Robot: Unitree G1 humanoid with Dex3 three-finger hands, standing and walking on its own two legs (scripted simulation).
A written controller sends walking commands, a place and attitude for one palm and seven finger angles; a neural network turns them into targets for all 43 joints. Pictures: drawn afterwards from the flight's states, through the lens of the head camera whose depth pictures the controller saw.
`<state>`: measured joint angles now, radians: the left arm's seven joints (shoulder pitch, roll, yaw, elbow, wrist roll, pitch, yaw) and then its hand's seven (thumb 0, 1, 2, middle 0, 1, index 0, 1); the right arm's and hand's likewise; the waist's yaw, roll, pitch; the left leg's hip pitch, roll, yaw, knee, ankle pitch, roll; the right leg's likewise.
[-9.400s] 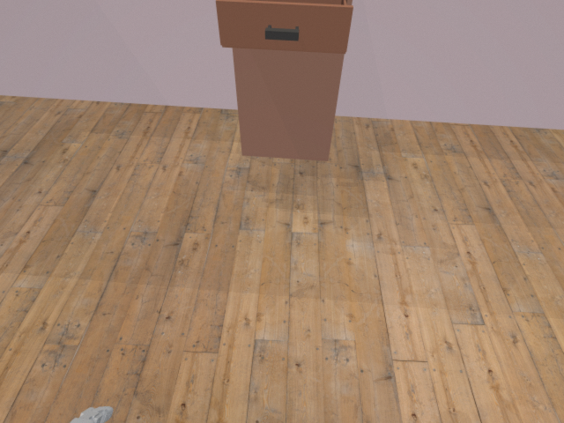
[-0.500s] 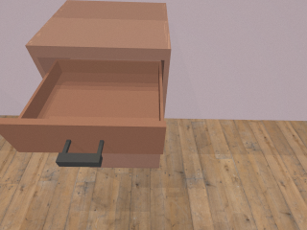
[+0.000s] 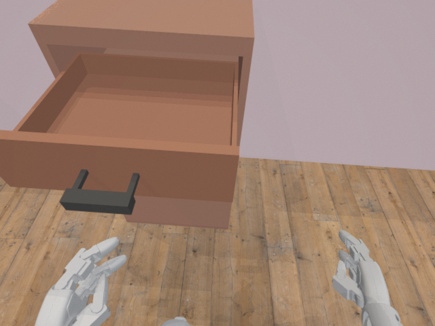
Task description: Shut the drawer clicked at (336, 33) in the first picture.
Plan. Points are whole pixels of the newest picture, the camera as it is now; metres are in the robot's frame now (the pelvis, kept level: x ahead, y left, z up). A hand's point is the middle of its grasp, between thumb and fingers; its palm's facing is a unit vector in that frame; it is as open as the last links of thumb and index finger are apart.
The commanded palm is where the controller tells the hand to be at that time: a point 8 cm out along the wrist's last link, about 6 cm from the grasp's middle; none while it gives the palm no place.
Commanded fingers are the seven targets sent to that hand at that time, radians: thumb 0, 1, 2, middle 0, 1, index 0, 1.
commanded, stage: raise the hand and make a fist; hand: left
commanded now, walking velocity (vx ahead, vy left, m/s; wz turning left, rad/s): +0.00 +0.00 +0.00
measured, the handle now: (104, 189) +0.31 +0.22 +0.10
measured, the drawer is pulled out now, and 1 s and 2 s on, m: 0.30 0.30 0.30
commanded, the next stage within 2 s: bring the fist close to the handle in 1.54 s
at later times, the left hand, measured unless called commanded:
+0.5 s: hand (79, 299) +0.15 +0.20 +0.10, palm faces +0.03 -1.00 -0.07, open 3.7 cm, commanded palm +0.10 +0.25 +0.11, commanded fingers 0.00 0.90 0.90 -1.08 -1.25 -1.08 -1.25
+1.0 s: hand (58, 293) +0.14 +0.19 +0.16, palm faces +0.05 -0.99 -0.10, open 3.2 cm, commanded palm +0.09 +0.24 +0.18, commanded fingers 0.00 0.90 0.90 -1.40 -1.60 -1.40 -1.60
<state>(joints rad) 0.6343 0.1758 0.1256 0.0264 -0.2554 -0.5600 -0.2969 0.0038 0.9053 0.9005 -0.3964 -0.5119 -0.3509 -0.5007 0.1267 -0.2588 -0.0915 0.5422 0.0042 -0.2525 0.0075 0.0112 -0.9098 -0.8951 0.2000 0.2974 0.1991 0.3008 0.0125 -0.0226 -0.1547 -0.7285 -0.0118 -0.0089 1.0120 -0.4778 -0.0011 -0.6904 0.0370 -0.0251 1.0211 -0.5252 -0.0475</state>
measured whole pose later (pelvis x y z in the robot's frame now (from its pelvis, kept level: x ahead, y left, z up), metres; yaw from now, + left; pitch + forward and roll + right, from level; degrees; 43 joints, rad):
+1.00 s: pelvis +0.00 +0.02 +0.03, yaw +2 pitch +2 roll -2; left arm 0.74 0.25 0.10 -0.57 -0.25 -0.10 -0.18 0.01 0.90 0.90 -1.36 -1.55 -1.35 -1.54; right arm 0.23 -0.19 0.07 0.50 0.06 -0.29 -0.04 0.01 -0.90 -0.90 0.20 0.30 0.20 0.30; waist 0.06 0.06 -0.13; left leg -0.47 -0.03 -0.04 0.85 -0.42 0.03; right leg -0.39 0.02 -0.05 0.79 -0.44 -0.01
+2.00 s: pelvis +0.00 +0.00 +0.04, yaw +2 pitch +1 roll -1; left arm 0.59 0.26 0.20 -0.35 -0.31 -0.11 -0.28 0.01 0.90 0.90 -1.40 -1.60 -1.40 -1.60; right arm 0.24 -0.24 0.04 0.62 0.06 -0.41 -0.08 0.02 -0.90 -0.90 0.20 0.30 0.20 0.30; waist 0.05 0.05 -0.09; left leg -0.40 -0.01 -0.05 0.75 -0.37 0.01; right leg -0.33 0.04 -0.06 0.71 -0.40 -0.04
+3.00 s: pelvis +0.01 +0.01 +0.02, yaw +1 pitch +9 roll -1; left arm 0.48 0.23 0.13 -0.17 -0.26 -0.27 -0.17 0.01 0.90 0.90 -1.40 -1.60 -1.40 -1.60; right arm 0.26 -0.24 0.02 0.53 0.03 -0.18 -0.04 0.01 -0.91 -0.90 0.20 0.30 0.20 0.30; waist -0.02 0.05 -0.12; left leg -0.64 -0.02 -0.04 0.93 -0.45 0.01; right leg -0.58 0.03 -0.05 0.90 -0.48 -0.03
